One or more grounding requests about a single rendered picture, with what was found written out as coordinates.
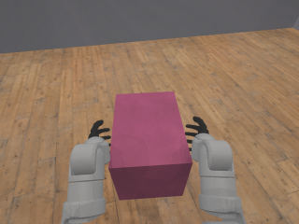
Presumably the left robot hand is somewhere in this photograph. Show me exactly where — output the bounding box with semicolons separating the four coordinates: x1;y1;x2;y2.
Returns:
88;119;111;146

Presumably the carton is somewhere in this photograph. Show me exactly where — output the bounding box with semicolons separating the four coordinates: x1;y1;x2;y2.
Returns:
108;91;192;201

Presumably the robot left forearm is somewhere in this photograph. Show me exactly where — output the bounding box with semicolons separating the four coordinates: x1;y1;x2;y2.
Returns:
61;136;110;224

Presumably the right robot hand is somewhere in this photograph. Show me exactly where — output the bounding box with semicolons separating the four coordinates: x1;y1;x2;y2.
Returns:
185;116;209;151

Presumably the robot right forearm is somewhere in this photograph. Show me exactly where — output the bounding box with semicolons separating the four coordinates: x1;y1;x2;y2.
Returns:
191;133;247;224

